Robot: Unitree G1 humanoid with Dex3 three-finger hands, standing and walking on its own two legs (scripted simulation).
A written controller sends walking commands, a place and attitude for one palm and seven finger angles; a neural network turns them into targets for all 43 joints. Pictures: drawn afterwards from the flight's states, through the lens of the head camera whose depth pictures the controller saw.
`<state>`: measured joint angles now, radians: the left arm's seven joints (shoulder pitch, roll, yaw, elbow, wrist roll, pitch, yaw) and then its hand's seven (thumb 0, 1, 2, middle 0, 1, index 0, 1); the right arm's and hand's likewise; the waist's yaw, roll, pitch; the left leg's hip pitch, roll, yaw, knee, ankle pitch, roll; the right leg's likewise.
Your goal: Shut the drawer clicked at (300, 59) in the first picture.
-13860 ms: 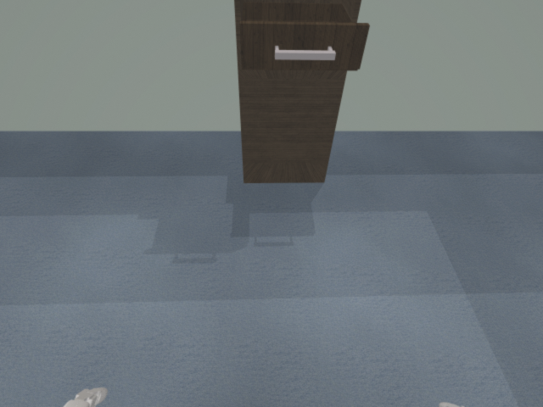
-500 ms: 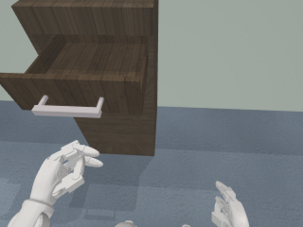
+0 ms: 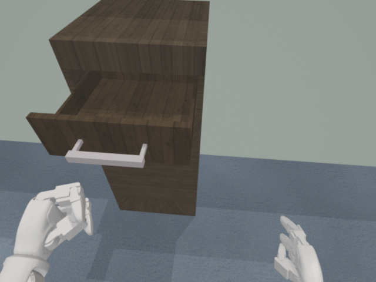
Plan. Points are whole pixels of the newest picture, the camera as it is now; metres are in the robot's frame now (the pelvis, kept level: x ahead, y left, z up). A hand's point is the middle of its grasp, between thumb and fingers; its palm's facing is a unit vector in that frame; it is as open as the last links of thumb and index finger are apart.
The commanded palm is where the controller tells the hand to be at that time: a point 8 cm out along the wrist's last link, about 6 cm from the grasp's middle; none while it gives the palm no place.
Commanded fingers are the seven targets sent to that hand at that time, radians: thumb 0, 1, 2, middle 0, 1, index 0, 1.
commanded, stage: raise the hand and make a fist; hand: left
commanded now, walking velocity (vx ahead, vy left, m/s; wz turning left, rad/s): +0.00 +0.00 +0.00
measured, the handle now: (108, 152) +0.38 +0.24 +0.07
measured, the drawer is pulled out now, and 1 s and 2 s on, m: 0.23 0.23 0.23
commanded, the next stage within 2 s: bring the fist close to the handle in 0.68 s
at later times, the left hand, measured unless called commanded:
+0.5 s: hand (75, 208) +0.19 +0.20 +0.15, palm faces +0.05 -1.00 -0.07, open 3.3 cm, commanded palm +0.14 +0.25 +0.17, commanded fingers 0.00 0.90 0.90 -1.40 -1.60 -1.40 -1.60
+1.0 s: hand (76, 209) +0.20 +0.21 +0.13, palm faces +0.11 -0.99 -0.08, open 3.3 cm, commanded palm +0.17 +0.25 +0.14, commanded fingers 0.00 0.90 0.90 -1.40 -1.60 -1.40 -1.60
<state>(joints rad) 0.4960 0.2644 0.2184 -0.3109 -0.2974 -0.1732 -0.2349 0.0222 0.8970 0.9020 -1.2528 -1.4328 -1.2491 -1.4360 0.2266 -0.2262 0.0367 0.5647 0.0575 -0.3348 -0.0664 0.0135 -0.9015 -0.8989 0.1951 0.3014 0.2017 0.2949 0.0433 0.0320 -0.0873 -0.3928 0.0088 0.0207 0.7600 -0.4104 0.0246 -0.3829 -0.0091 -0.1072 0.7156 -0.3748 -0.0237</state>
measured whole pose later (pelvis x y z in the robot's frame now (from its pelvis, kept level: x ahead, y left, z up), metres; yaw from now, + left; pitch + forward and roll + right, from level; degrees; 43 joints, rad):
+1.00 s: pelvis -0.01 -0.03 +0.02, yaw +0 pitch -1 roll +0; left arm 0.34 0.31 0.34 -0.15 -0.34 -0.03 -0.31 0.02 0.90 0.90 -1.40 -1.60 -1.40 -1.60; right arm 0.23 -0.25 0.07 0.66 0.06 -0.36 -0.10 0.01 -0.90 -0.90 0.20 0.30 0.20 0.30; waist 0.05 0.05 -0.03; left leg -0.25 0.03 0.01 0.60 -0.32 -0.01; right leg -0.25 0.02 -0.12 0.56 -0.30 -0.05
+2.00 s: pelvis -0.01 +0.00 -0.01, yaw -1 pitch +7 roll +0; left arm 0.11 0.22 0.21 0.15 -0.24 -0.30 -0.21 0.02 0.90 0.90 -1.40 -1.60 -1.40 -1.60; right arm 0.26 -0.24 0.03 0.62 0.03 -0.22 -0.04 0.01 -0.90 -0.90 0.20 0.30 0.20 0.30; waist 0.00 0.03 -0.07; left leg -0.50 0.00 0.05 0.78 -0.40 0.03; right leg -0.52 -0.02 -0.08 0.77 -0.37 -0.02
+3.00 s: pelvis -0.02 -0.01 -0.01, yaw +0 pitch +8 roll +0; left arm -0.30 0.32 0.29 0.60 -0.24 -0.33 -0.30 -0.08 0.79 0.92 -1.40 -1.60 -1.40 -1.60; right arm 0.26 -0.26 0.04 0.65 0.05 -0.13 -0.07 0.01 -0.90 -0.90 0.20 0.30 0.20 0.30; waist -0.01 0.02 -0.04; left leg -0.57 0.01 0.02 0.80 -0.38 0.01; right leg -0.57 -0.01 -0.11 0.78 -0.36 -0.04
